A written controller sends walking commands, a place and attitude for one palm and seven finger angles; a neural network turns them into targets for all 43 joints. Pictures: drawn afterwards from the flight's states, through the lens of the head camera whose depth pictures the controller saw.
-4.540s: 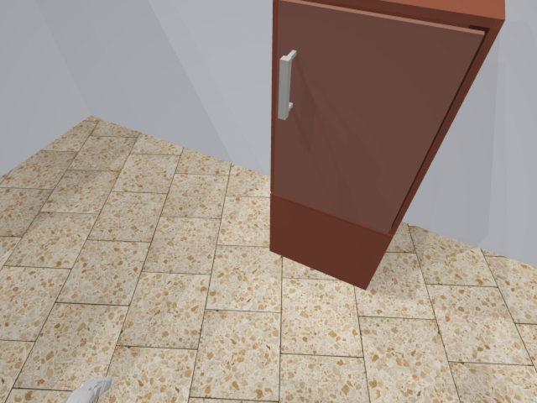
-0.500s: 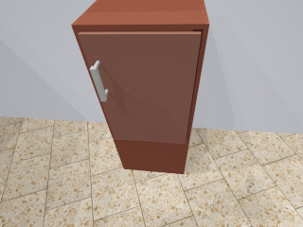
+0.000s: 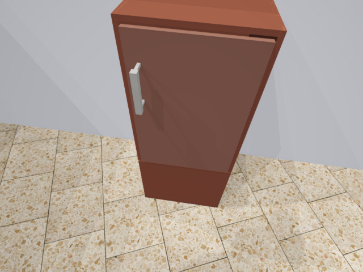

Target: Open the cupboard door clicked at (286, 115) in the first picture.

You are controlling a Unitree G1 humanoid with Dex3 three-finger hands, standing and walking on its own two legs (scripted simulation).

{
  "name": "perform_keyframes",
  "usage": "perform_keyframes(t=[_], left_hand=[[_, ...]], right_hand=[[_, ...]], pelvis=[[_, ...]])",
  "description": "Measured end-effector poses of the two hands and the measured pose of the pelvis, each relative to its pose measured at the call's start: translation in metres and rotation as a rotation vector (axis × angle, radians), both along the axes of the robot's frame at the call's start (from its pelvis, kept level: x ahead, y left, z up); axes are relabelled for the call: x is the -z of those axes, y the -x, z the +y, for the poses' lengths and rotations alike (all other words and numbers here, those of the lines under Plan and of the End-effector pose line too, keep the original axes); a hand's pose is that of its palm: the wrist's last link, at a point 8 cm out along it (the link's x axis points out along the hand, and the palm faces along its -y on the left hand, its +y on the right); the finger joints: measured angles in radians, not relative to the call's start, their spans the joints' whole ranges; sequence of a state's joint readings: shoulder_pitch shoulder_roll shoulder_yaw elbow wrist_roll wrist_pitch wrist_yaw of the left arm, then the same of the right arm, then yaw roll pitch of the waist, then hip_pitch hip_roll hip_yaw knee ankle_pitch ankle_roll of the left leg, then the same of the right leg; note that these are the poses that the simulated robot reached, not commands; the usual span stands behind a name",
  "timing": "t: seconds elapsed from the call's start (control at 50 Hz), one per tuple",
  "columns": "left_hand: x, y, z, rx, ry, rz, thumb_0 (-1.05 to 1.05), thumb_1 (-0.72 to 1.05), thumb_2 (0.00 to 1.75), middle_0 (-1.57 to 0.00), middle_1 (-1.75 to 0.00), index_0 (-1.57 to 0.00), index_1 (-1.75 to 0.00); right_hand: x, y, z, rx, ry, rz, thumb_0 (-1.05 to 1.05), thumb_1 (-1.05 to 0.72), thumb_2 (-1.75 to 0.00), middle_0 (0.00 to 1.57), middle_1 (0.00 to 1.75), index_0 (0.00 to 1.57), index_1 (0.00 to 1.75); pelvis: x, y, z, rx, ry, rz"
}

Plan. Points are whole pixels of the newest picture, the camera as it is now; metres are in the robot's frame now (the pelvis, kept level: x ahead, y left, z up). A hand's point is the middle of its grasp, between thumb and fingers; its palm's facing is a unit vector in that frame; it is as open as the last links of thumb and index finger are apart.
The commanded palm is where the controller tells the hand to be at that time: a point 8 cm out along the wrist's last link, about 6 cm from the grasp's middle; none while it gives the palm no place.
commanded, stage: come to a stop and stand still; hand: left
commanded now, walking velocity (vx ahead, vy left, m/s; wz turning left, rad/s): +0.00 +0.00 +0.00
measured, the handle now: (138, 89) +0.58 +0.18 +0.07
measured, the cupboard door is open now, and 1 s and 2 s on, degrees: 0 0 0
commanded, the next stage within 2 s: look again from close up in 0.22 s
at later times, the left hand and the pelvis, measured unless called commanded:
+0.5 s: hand out of the picture -0.03 +0.17 -0.17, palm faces +0.02 -0.97 -0.23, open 7.4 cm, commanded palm none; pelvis -0.03 +0.00 -0.01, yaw +1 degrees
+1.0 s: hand out of the picture -0.03 +0.12 -0.18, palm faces +0.04 -0.98 -0.19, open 7.4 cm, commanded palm none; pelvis -0.02 -0.05 +0.00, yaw +1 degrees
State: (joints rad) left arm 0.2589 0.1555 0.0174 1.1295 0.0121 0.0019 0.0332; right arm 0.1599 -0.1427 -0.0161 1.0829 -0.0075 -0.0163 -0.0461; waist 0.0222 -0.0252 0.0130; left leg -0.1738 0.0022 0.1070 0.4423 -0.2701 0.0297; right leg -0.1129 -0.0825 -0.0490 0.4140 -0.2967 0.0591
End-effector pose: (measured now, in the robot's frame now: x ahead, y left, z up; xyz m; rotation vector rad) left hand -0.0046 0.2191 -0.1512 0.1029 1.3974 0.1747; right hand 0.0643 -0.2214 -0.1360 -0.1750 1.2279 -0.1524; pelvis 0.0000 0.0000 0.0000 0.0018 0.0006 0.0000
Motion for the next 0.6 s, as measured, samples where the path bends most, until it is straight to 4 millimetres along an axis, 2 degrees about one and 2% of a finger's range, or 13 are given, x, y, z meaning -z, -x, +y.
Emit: perform_keyframes(t=[0.08,0.18,0.32,0.4,0.48,0.6], left_hand=[[-0.003,-0.010,0.009,0.016,-0.016,-0.030,0.01,0.91,0.90,-0.20,-0.29,-0.20,-0.30],[-0.006,-0.013,0.013,0.026,-0.024,-0.043,0.01,0.91,0.90,-0.20,-0.29,-0.20,-0.30],[-0.007,0.003,0.007,0.024,-0.018,-0.011,0.01,0.91,0.90,-0.20,-0.29,-0.20,-0.30],[-0.005,0.015,0.004,0.046,-0.035,0.000,0.01,0.90,0.90,-0.20,-0.29,-0.20,-0.30],[-0.009,0.028,0.002,0.041,-0.051,0.012,0.01,0.90,0.90,-0.20,-0.29,-0.20,-0.30],[-0.015,0.039,-0.004,0.027,-0.077,0.014,0.01,0.90,0.90,-0.20,-0.29,-0.20,-0.30]], right_hand=[[0.000,0.010,0.000,0.012,0.003,0.010,-0.01,-0.94,-0.89,0.21,0.30,0.20,0.30],[0.002,0.035,-0.004,0.023,0.008,0.065,0.00,-0.93,-0.89,0.20,0.30,0.20,0.30],[0.005,0.079,-0.002,0.042,-0.012,0.170,0.00,-0.92,-0.89,0.20,0.30,0.20,0.30],[0.011,0.095,0.000,0.022,-0.037,0.184,0.01,-0.91,-0.89,0.20,0.30,0.20,0.30],[0.020,0.104,0.001,0.006,-0.065,0.191,0.01,-0.91,-0.89,0.20,0.30,0.20,0.30],[0.028,0.099,-0.004,-0.001,-0.094,0.162,0.01,-0.91,-0.89,0.20,0.30,0.20,0.30]], pelvis=[[-0.001,0.002,0.004,0.002,-0.002,-0.008],[-0.002,0.005,0.005,0.001,-0.005,-0.015],[-0.003,0.011,0.002,-0.004,-0.006,-0.020],[0.001,0.021,0.000,-0.014,0.002,-0.008],[0.005,0.028,-0.004,-0.022,0.000,-0.005],[0.006,0.030,-0.014,-0.021,-0.010,-0.014]])
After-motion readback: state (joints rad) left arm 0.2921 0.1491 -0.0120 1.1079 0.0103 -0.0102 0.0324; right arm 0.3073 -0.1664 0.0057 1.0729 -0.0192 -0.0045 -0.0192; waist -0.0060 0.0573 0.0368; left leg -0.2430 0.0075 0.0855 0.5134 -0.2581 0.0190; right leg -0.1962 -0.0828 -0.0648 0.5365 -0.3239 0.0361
